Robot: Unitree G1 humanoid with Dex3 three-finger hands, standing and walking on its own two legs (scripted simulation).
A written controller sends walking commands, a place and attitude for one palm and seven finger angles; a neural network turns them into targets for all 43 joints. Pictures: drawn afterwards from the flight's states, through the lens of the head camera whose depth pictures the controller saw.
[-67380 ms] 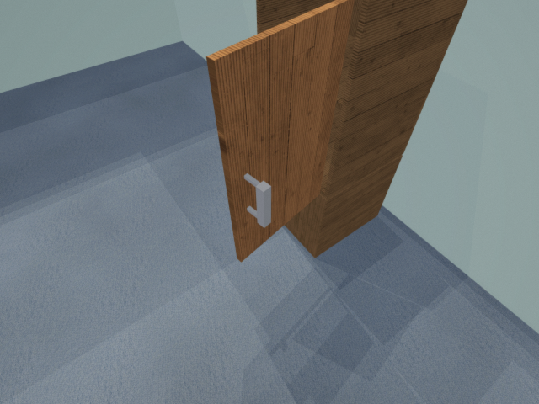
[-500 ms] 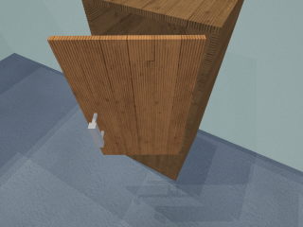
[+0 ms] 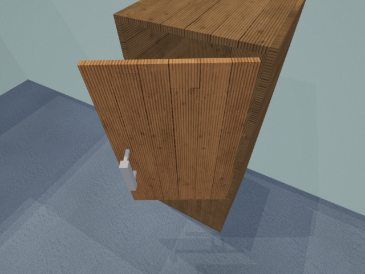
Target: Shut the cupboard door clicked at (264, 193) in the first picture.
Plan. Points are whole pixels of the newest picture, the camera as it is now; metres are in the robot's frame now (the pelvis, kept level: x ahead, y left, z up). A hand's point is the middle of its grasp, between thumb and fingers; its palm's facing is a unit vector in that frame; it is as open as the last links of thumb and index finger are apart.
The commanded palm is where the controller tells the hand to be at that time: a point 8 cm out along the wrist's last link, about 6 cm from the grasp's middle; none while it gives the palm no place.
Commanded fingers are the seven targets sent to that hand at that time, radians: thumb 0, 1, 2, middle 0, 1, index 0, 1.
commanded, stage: come to a stop and stand still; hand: left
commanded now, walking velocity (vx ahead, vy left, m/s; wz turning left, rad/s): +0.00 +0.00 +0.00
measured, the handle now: (130, 170) +0.41 +0.18 -0.08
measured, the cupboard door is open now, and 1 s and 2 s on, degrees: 29 29 29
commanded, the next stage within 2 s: look again from close up in 0.32 s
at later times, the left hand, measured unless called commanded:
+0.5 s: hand out of the picture +0.02 +0.17 -0.17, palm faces +0.01 -0.98 -0.22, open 7.4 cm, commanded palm none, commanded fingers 0.00 0.90 0.90 -0.20 -0.30 -0.20 -0.30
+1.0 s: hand out of the picture +0.01 +0.15 -0.17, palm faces +0.01 -0.98 -0.21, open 7.4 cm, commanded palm none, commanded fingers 0.00 0.90 0.90 -0.20 -0.30 -0.20 -0.30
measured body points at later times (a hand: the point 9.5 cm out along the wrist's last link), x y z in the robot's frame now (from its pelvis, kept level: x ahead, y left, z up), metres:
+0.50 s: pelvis +0.01 +0.00 +0.00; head +0.03 -0.01 +0.45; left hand +0.02 +0.23 -0.15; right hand +0.00 -0.21 -0.16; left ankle -0.04 +0.10 -0.74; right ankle +0.02 -0.12 -0.74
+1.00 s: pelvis +0.01 -0.02 +0.01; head +0.03 -0.03 +0.46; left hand +0.01 +0.21 -0.15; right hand +0.00 -0.22 -0.16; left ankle -0.04 +0.10 -0.74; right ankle +0.02 -0.12 -0.74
